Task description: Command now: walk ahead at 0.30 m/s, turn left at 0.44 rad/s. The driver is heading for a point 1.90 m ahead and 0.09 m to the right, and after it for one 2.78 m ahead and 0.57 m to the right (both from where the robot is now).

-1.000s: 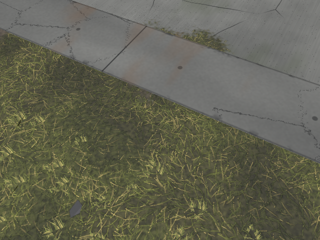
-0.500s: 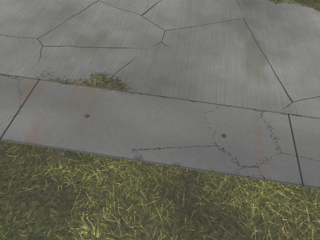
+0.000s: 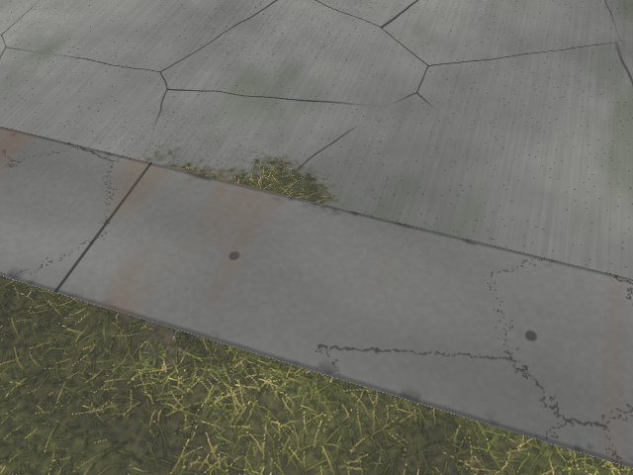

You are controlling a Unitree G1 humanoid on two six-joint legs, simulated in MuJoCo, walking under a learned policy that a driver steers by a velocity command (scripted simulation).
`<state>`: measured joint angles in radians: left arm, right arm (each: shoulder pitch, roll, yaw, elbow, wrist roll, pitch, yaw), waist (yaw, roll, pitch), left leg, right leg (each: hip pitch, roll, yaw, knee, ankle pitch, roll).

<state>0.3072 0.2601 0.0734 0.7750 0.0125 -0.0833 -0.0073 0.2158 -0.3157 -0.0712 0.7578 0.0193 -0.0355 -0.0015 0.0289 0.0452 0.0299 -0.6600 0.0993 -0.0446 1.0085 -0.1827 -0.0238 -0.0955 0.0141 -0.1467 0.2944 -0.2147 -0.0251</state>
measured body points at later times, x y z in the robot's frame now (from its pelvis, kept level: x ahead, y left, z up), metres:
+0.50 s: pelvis +0.15 +0.04 -0.01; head +0.18 +0.05 +0.44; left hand +0.23 +0.32 -0.14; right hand +0.35 -0.18 -0.11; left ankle +0.22 +0.12 -0.74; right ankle +0.19 -0.13 -0.71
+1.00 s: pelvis +0.18 +0.01 +0.00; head +0.22 -0.01 +0.44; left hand +0.34 +0.29 -0.10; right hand +0.33 -0.29 -0.10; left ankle +0.22 +0.15 -0.72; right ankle +0.16 -0.10 -0.74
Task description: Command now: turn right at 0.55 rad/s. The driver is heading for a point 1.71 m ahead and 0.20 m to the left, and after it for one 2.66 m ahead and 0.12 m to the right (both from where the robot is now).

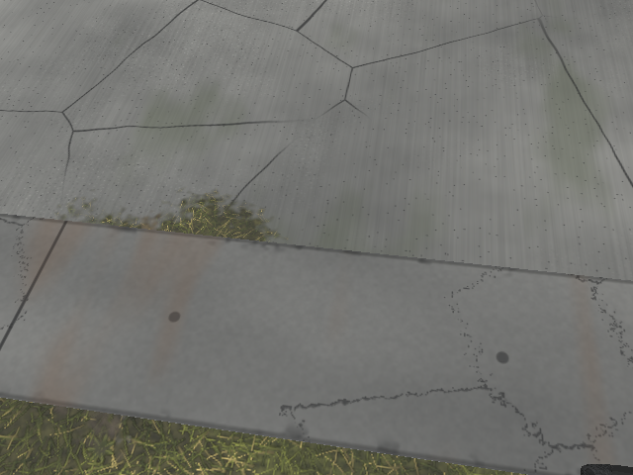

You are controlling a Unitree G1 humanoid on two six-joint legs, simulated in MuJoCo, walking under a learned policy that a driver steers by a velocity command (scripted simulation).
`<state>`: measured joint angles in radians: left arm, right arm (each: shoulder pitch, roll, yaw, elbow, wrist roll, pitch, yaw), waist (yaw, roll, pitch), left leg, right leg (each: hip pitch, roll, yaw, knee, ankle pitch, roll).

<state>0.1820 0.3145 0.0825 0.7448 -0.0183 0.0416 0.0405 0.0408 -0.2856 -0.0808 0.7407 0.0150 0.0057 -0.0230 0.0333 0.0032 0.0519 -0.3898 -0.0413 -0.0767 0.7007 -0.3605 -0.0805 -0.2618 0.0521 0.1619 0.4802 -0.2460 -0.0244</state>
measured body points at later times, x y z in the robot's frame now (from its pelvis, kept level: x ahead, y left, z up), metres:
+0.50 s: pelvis +0.02 +0.01 +0.00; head +0.04 +0.00 +0.45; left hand +0.12 +0.29 -0.11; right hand +0.14 -0.27 -0.12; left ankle +0.01 +0.13 -0.70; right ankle -0.02 -0.12 -0.74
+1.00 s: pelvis +0.21 +0.12 +0.00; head +0.23 +0.15 +0.45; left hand +0.28 +0.43 -0.10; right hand +0.36 -0.12 -0.10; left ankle +0.17 +0.18 -0.74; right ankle +0.32 -0.03 -0.66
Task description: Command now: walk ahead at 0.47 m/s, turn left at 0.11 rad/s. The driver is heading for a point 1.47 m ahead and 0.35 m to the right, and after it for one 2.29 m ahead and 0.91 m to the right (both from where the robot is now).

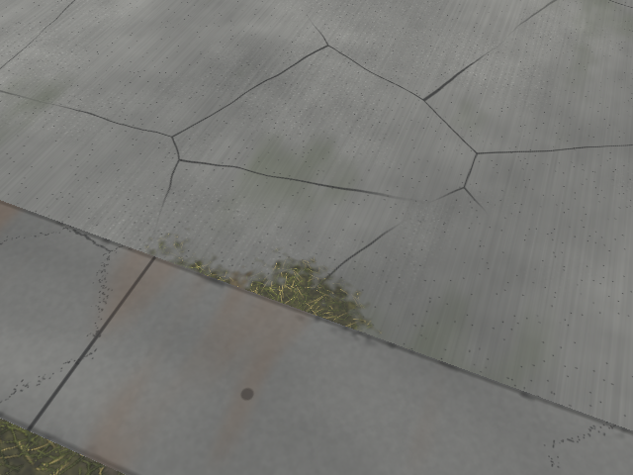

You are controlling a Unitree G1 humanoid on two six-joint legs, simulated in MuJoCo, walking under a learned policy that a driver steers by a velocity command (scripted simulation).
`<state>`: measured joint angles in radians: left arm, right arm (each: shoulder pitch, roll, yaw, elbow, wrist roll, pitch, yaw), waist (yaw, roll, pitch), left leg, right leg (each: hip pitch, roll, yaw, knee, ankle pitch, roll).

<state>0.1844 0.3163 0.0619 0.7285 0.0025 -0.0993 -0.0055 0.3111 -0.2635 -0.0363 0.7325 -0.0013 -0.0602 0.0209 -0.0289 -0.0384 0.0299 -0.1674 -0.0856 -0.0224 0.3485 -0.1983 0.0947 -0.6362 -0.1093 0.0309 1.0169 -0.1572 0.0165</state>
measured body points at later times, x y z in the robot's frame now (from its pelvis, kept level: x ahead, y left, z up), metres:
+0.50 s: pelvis +0.31 -0.05 -0.01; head +0.34 -0.05 +0.44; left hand +0.47 +0.20 -0.12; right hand +0.40 -0.34 -0.10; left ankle +0.32 +0.11 -0.67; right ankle +0.33 -0.12 -0.75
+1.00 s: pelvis +0.60 -0.05 +0.00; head +0.62 -0.04 +0.45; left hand +0.87 +0.12 -0.10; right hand +0.52 -0.32 -0.11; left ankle +0.64 +0.05 -0.75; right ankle +0.56 -0.20 -0.67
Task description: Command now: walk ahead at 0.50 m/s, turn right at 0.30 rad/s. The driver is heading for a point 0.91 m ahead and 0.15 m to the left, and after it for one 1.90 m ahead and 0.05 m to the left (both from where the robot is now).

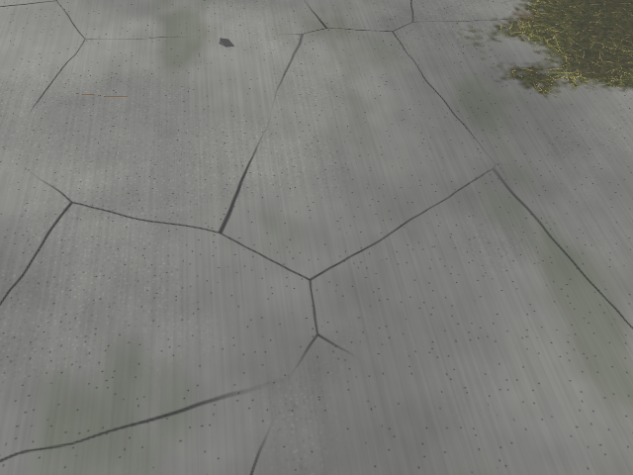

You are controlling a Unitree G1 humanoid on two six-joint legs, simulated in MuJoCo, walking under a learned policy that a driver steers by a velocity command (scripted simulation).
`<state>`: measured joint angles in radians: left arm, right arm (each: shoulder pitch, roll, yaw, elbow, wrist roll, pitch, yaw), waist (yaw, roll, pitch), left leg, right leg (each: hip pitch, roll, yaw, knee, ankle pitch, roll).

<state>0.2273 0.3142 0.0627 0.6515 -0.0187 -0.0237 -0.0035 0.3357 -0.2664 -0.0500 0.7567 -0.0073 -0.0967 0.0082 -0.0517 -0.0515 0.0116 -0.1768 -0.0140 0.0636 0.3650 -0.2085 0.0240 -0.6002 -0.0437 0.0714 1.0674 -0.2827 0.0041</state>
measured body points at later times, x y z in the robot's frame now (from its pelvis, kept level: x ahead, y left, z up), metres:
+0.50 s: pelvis +0.26 -0.04 +0.00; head +0.28 -0.05 +0.45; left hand +0.29 +0.25 -0.11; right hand +0.43 -0.31 -0.11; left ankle +0.30 +0.12 -0.67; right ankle +0.25 -0.15 -0.74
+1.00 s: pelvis +0.51 +0.08 +0.00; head +0.53 +0.11 +0.45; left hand +0.55 +0.40 -0.10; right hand +0.70 -0.13 -0.10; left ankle +0.49 +0.15 -0.74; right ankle +0.65 -0.05 -0.67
